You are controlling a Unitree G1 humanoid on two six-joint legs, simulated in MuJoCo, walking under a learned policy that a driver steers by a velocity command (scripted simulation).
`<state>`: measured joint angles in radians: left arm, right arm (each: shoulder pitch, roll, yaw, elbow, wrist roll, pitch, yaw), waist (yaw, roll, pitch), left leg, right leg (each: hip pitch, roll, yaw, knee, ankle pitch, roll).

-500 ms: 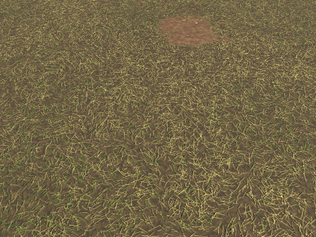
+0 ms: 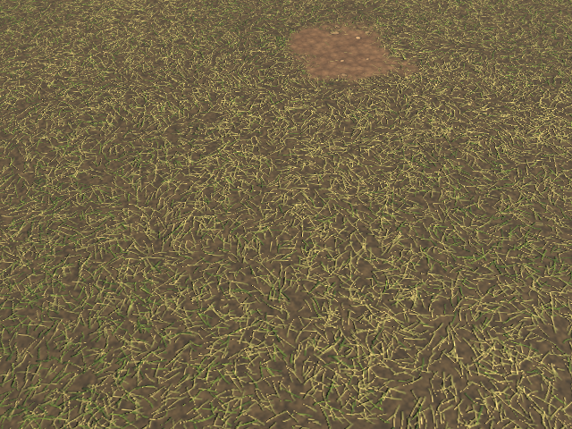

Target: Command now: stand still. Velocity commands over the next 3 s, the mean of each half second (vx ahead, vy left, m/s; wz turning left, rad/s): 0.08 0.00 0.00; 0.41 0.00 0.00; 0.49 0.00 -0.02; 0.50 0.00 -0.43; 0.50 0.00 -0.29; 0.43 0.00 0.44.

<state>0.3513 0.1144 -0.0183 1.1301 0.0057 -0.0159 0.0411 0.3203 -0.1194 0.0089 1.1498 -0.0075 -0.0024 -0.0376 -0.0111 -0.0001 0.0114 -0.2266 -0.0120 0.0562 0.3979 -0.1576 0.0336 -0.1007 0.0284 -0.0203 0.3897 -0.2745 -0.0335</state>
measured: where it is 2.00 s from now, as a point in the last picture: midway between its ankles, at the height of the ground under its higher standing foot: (272, 346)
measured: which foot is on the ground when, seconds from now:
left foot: down 0.00-0.38, up 0.40-0.56, down 0.58-1.00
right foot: down 0.00-0.60, up 0.62-1.00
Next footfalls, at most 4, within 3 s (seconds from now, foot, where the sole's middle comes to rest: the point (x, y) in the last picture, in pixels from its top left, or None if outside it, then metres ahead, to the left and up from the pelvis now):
0.58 left None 0.15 0.12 -0.78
1.02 right None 0.35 -0.03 -0.78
1.52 left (237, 388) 0.71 0.16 -0.94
1.92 right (309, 307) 0.97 -0.05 -0.94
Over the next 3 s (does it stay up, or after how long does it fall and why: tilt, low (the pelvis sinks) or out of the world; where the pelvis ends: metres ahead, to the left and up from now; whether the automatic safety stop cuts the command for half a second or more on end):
stays up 1.40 -0.15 -0.18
